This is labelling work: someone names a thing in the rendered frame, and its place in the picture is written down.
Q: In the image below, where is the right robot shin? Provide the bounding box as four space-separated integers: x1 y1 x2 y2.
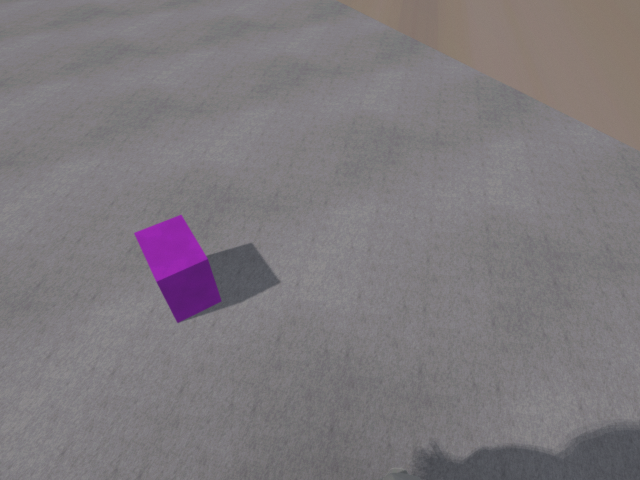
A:
386 468 408 476

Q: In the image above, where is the carton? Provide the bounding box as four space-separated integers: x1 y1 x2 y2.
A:
134 215 221 323

